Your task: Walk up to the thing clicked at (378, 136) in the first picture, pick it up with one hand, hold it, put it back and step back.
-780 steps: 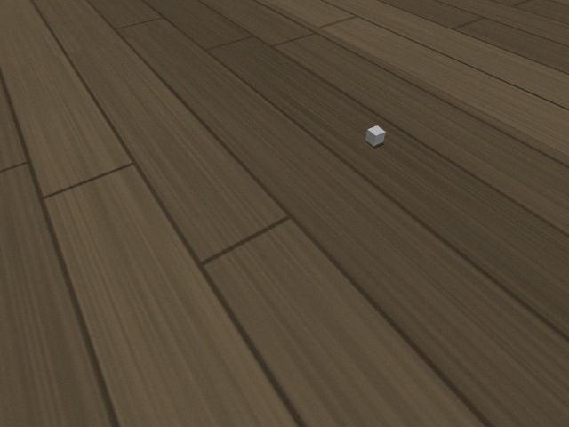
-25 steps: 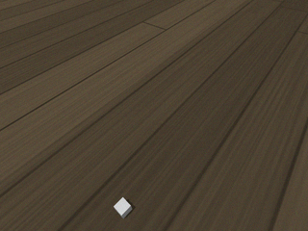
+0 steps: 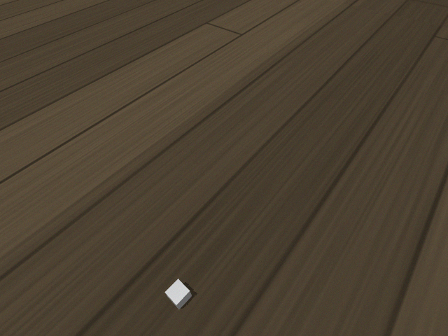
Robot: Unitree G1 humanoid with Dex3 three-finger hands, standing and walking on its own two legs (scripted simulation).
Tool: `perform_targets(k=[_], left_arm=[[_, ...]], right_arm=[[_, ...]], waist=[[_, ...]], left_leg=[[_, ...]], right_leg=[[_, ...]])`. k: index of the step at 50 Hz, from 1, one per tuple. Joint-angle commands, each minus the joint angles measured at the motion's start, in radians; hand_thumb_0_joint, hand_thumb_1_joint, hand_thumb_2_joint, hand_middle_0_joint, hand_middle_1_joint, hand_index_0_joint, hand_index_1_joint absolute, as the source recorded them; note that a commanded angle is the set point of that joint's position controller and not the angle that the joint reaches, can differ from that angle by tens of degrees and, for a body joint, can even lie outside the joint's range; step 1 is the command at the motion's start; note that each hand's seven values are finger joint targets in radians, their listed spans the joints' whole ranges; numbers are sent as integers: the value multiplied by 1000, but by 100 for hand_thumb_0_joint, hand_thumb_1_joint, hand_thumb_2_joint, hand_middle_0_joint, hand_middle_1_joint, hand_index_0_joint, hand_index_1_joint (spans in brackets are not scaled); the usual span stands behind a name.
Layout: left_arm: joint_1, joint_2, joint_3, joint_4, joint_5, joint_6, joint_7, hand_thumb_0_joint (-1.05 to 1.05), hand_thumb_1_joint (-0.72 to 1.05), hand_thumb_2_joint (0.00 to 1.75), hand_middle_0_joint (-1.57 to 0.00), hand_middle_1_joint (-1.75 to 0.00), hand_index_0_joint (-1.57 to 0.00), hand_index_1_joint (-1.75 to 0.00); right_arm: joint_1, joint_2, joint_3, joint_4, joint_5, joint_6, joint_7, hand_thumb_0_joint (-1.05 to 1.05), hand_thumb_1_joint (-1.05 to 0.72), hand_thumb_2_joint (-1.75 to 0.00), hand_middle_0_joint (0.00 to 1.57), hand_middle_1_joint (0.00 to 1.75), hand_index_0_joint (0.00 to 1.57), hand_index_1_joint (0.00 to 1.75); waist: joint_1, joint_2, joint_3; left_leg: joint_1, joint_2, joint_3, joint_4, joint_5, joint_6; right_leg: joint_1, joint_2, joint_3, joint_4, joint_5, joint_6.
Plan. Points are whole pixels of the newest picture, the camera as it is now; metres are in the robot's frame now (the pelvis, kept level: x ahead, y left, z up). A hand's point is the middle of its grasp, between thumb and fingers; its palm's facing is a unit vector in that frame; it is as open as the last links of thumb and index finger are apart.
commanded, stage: walk up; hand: left
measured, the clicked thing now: (178, 294) +0.41 +0.22 -0.74
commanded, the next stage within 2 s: none
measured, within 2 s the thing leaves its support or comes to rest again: neither
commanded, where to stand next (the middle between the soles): +0.02 -0.01 m, yaw -2 degrees
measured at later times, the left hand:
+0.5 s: hand out of the picture +0.01 +0.32 -0.18, palm faces -0.07 -0.93 -0.36, open 7.4 cm
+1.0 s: hand out of the picture -0.10 +0.30 -0.16, palm faces -0.03 -0.92 -0.39, open 7.4 cm
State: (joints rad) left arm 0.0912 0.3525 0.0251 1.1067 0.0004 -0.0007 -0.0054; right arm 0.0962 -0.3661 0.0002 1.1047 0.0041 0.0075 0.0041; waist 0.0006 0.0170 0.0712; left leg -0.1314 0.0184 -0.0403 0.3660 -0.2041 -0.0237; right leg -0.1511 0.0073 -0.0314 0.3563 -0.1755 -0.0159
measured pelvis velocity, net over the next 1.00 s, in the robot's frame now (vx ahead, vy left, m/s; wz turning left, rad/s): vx -0.24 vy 0.04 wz -0.02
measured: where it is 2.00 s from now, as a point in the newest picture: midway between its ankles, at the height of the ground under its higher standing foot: outside the picture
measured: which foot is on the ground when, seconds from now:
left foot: down 0.00-0.04, up 0.06-0.24, down 0.26-0.70, up 0.72-0.98, down 1.00-1.00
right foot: down 0.00-0.26, up 0.28-0.66, down 0.68-1.00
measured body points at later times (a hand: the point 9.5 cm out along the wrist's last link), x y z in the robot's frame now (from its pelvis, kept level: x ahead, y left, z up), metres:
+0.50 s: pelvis -0.10 +0.06 -0.01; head -0.02 +0.09 +0.43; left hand +0.01 +0.37 -0.16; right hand -0.04 -0.26 -0.12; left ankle -0.08 +0.16 -0.75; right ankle -0.16 -0.09 -0.66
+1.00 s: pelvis -0.24 +0.04 -0.03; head -0.18 +0.05 +0.41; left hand -0.10 +0.35 -0.14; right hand -0.15 -0.29 -0.14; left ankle -0.26 +0.16 -0.75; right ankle -0.19 -0.08 -0.75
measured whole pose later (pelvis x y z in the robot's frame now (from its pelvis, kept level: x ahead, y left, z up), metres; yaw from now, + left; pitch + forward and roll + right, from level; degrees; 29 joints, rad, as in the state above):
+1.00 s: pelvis -0.24 +0.04 -0.03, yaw -1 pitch -1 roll +1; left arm 0.13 0.38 0.08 0.73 0.04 0.07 0.00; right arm 0.17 -0.40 -0.04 0.85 -0.01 0.02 -0.03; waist 0.01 -0.02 0.18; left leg -0.25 -0.04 -0.02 0.66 -0.37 0.00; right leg -0.40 -0.03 0.00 0.71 -0.29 0.00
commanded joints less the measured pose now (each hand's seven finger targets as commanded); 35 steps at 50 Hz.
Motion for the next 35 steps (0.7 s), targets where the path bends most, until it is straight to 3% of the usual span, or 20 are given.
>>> perform_targets(k=[1, 3, 5, 6, 9, 11, 12, 13, 14, 15, 16, 18, 21, 23, 26, 30, 32, 33, 34, 35], left_arm=[[-22, 297, 83, -122, -12, -2, 27, 0, 90, 90, -20, -30, -20, -30], [-73, 302, 84, -173, 9, 6, 30, 0, 90, 90, -20, -30, -20, -30], [-104, 299, 87, -222, 23, 11, 35, 0, 90, 90, -20, -30, -20, -30], [-116, 287, 81, -236, 27, 13, 36, 0, 90, 90, -20, -30, -20, -30], [-68, 270, 75, -259, 34, 27, 39, 0, 90, 90, -20, -30, -20, -30], [-91, 283, 76, -279, 20, 44, 35, 0, 90, 90, -20, -30, -20, -30], [-72, 255, 70, -286, 11, 55, 30, 0, 90, 90, -20, -30, -20, -30], [-35, 190, 59, -303, -3, 61, 30, 0, 90, 90, -20, -30, -20, -30], [-49, 213, 70, -304, 5, 69, 44, 0, 90, 90, -20, -30, -20, -30], [-63, 236, 77, -295, 16, 72, 54, 0, 90, 90, -20, -30, -20, -30], [-48, 246, 82, -288, 14, 72, 56, 0, 90, 90, -20, -30, -20, -30], [29, 226, 79, -269, 1, 70, 49, 0, 90, 90, -20, -30, -20, -30], [47, 216, 86, -298, 16, 59, 40, 0, 90, 90, -20, -30, -20, -30], [12, 215, 89, -328, 22, 56, 38, 0, 90, 90, -20, -30, -20, -30], [29, 203, 93, -344, 21, 52, 32, 0, 90, 90, -20, -30, -20, -30], [105, 202, 102, -325, 23, 47, 21, 0, 90, 90, -20, -30, -20, -30], [174, 191, 104, -299, 30, 42, 15, 0, 90, 90, -20, -30, -20, -30], [211, 197, 109, -285, 35, 38, 15, 0, 90, 90, -20, -30, -20, -30], [200, 238, 121, -293, 44, 32, 15, 0, 90, 90, -20, -30, -20, -30], [175, 316, 141, -314, 45, 30, 11, 0, 90, 90, -20, -30, -20, -30]], right_arm=[[12, -209, -62, -97, 11, 9, -12, 0, -90, -90, 20, 30, 20, 30], [31, -201, -76, -118, 0, 33, -10, 0, -90, -90, 20, 30, 20, 30], [83, -204, -84, -144, -2, 49, -7, 0, -90, -90, 20, 30, 20, 30], [104, -203, -89, -151, 0, 47, -6, 0, -90, -90, 20, 30, 20, 30], [108, -197, -95, -170, -10, 39, -8, 0, -90, -90, 20, 30, 20, 30], [156, -185, -103, -163, -27, 29, -12, 0, -90, -90, 20, 30, 20, 30], [156, -214, -116, -165, -42, 23, -15, 0, -90, -90, 20, 30, 20, 30], [115, -316, -140, -192, -65, 17, -17, 0, -90, -90, 20, 30, 20, 30], [76, -392, -154, -223, -46, 16, -12, 0, -90, -90, 20, 30, 20, 30], [63, -397, -158, -238, -42, 15, -13, 0, -90, -90, 20, 30, 20, 30], [11, -346, -145, -252, -41, 11, -21, 0, -90, -90, 20, 30, 20, 30], [-25, -270, -126, -263, -47, 5, -38, 0, -90, -90, 20, 30, 20, 30], [61, -249, -125, -262, -30, 2, -50, 0, -90, -90, 20, 30, 20, 30], [97, -255, -130, -269, -27, 3, -56, 0, -90, -90, 20, 30, 20, 30], [116, -268, -131, -286, -26, 4, -57, 0, -90, -90, 20, 30, 20, 30], [53, -286, -130, -325, -28, 12, -47, 0, -90, -90, 20, 30, 20, 30], [10, -290, -128, -339, -22, 21, -40, 0, -90, -90, 20, 30, 20, 30], [-11, -284, -124, -347, -17, 25, -37, 0, -90, -90, 20, 30, 20, 30], [4, -259, -114, -347, -13, 26, -35, 0, -90, -90, 20, 30, 20, 30], [-12, -216, -106, -363, -3, 27, -33, 0, -90, -90, 20, 30, 20, 30]], waist=[[0, -105, -160], [5, -203, -141], [-20, -197, -102], [-32, -190, -104], [1, -168, -139], [-36, -166, -137], [-31, -80, -126], [-6, 149, -123], [-33, 196, -135], [-51, 201, -127], [-22, 110, -107], [37, 96, -88], [2, 121, -135], [-33, 100, -121], [-46, 119, -122], [-18, 149, -156], [16, 147, -171], [38, 132, -170], [32, 52, -143], [32, -138, -92]], left_leg=[[-31, 7, 3, 254, 207, 50], [-114, -63, -1, 513, -298, 50], [-124, -30, -82, 638, -371, 69], [-138, -16, -77, 604, -350, 68], [-184, -23, -8, 380, -277, 45], [-98, -40, 56, 115, -73, 38], [-45, 11, -14, 22, 127, 44], [18, 224, -304, -21, 391, 110], [-81, 346, -387, -18, 521, 248], [-161, 388, -463, -55, 446, 304], [-110, 332, -347, -6, 464, 273], [18, 222, -192, 89, 547, 216], [186, 243, -209, 143, 667, 240], [211, 257, -218, 149, 649, 260], [202, 258, -197, 154, 617, 260], [55, 265, -179, 157, 412, 241], [-17, 248, -158, 202, 326, 212], [-90, 231, -139, 231, 269, 176], [-202, 178, -119, 264, 141, 123], [-347, 10, -58, 419, -105, 53]], right_leg=[[37, -249, 189, 23, 515, -131], [-30, -373, 292, -2, 522, -236], [-127, -390, 268, 33, 493, -261], [-114, -361, 237, 66, 499, -239], [6, -285, 197, 164, 477, -187], [-33, -239, 164, 243, 360, -133], [-99, -178, 138, 323, 238, -88], [-264, 4, 87, 504, -63, -25], [-258, 101, 161, 669, -480, -1], [-236, 112, 236, 812, -529, 0], [-294, 105, 267, 871, -462, -5], [-396, 101, 262, 913, -340, 2], [-408, 89, 228, 854, -343, 39], [-403, 78, 213, 752, -361, 56], [-353, 62, 174, 618, -350, 56], [-171, 15, 90, 392, -294, 33], [-67, 11, 55, 198, -161, 9], [1, 8, 46, 118, -65, -8], [42, -43, 137, 88, -12, -41], [8, -211, 396, 43, 62, -139]])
